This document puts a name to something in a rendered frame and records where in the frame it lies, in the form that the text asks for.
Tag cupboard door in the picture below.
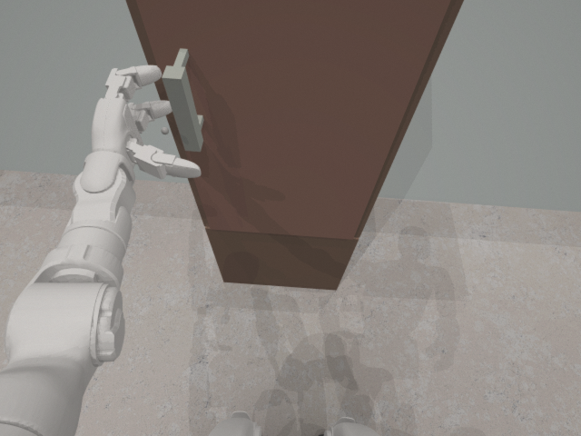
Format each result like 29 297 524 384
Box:
136 0 451 240

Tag left robot hand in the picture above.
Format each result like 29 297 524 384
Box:
92 65 202 180

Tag robot left upper arm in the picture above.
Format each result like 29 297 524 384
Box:
0 282 125 436

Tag robot shin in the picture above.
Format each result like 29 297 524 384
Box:
231 411 251 420
332 417 355 428

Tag robot left shin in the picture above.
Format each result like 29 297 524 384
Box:
231 411 251 420

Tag robot right shin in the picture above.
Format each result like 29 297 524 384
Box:
332 417 355 428

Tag left robot forearm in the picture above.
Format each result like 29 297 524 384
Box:
5 151 136 361

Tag handle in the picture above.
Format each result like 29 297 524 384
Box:
162 48 204 152

